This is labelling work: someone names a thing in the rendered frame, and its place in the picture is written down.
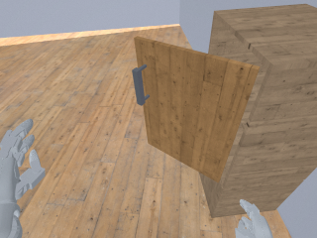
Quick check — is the right robot hand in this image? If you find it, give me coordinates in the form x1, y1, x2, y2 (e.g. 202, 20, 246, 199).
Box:
235, 199, 273, 238

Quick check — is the robot left forearm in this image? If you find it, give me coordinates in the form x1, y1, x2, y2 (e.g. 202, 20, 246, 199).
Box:
0, 202, 23, 238

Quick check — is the handle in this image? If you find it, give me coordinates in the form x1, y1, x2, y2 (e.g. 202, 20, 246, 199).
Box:
132, 64, 150, 106

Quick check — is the left robot hand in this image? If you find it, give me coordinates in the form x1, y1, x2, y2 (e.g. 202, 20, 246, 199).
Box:
0, 118, 46, 203

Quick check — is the cupboard door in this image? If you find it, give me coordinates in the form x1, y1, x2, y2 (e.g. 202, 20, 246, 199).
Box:
134, 36, 260, 182

